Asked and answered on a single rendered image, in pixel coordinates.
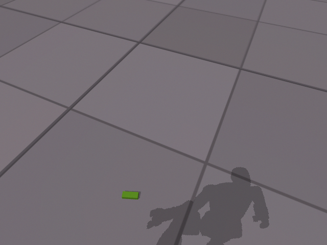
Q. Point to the small box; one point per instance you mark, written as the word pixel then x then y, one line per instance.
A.
pixel 130 195

